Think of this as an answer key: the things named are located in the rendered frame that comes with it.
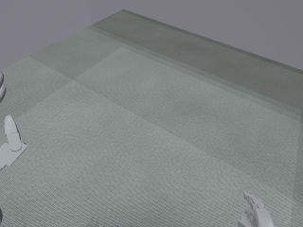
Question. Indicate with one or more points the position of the robot left hand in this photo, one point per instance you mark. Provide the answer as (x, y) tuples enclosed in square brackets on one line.
[(9, 152)]

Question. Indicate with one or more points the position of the robot right hand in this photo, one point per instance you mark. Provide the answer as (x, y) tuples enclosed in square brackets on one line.
[(259, 218)]

